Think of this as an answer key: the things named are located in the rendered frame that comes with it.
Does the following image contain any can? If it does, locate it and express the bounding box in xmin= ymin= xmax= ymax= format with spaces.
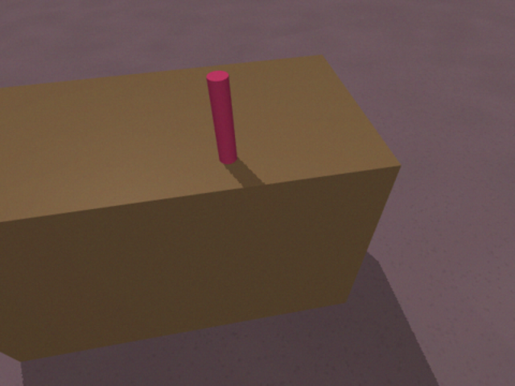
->
xmin=206 ymin=71 xmax=237 ymax=164

